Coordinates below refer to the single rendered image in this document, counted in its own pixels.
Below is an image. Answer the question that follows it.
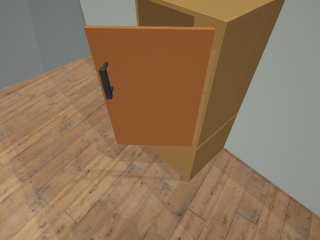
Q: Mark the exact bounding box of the cupboard door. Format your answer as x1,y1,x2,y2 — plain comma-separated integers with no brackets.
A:
84,25,215,147

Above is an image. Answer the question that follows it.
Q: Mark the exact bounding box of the handle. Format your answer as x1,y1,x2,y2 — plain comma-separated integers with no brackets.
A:
99,61,114,99

